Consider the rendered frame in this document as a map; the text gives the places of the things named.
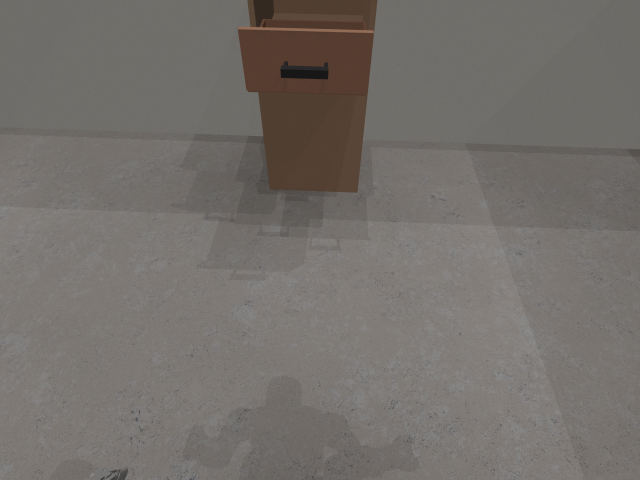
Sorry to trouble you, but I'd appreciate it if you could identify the handle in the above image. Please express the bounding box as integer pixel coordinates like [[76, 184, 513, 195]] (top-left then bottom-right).
[[280, 61, 328, 79]]

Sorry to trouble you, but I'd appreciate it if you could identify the drawer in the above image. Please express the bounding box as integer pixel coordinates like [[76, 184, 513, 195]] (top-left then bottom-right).
[[238, 19, 374, 96]]

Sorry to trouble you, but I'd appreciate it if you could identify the cabinet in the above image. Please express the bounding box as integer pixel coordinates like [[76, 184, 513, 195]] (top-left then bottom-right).
[[247, 0, 377, 193]]

